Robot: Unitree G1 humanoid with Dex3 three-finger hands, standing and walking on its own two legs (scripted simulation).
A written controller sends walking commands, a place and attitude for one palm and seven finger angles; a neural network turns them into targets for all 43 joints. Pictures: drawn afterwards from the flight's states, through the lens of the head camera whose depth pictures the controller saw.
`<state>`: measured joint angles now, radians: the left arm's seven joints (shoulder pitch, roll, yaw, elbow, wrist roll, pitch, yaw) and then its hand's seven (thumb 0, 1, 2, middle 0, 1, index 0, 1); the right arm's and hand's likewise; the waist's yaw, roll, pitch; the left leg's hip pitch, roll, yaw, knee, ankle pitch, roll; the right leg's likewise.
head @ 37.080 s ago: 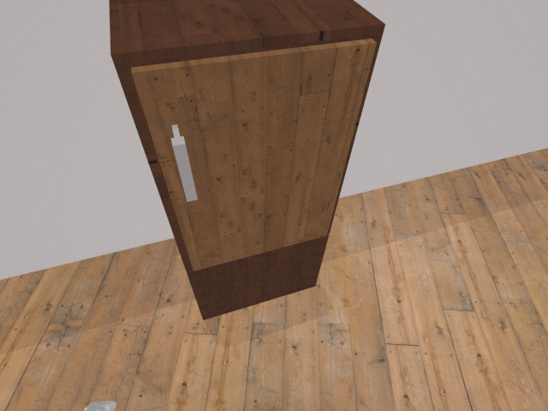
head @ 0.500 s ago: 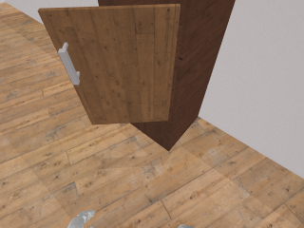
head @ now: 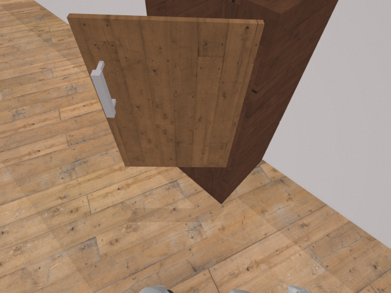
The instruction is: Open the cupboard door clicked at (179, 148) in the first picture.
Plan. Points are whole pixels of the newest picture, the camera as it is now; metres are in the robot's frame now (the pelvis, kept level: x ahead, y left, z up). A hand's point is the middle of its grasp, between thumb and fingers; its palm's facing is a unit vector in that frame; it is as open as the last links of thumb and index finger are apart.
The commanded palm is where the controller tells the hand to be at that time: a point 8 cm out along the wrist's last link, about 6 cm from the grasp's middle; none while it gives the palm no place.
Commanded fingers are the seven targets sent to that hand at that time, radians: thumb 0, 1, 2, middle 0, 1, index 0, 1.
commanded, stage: come to a stop and stand still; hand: left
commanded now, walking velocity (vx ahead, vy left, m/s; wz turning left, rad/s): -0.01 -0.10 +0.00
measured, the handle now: (106, 90) +0.55 +0.29 +0.05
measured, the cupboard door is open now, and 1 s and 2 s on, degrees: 44 44 44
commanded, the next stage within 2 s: look again from close up in 0.76 s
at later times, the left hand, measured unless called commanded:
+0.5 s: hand out of the picture +0.01 +0.12 -0.17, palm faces +0.03 -0.98 -0.21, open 7.2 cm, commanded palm none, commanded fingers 0.00 0.90 0.90 -0.20 -0.30 -0.20 -0.30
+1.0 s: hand out of the picture -0.04 +0.12 -0.17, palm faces +0.00 -0.99 -0.17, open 7.4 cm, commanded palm none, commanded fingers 0.00 0.90 0.90 -0.20 -0.30 -0.20 -0.30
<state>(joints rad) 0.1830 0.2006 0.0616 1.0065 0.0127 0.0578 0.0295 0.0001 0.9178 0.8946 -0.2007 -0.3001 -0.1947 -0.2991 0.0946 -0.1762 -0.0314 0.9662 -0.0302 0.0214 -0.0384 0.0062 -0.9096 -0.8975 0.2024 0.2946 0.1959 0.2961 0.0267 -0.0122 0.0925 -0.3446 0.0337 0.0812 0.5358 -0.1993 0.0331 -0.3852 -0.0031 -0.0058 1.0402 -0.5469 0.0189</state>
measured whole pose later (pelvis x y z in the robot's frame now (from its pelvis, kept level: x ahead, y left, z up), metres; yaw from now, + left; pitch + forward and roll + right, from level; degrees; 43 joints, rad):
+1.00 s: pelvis -0.03 -0.04 +0.00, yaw -1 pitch -1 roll -1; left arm 0.31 0.11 -0.01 1.11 0.02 -0.04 0.04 0.00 0.91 0.89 -0.20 -0.30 -0.20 -0.30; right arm 0.27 -0.17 -0.01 1.08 -0.01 -0.01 -0.02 0.01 -0.91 -0.90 0.20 0.29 0.19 0.30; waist -0.01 0.03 0.05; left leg -0.25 0.04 0.03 0.55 -0.29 0.00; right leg -0.16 0.02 -0.04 0.48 -0.31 -0.02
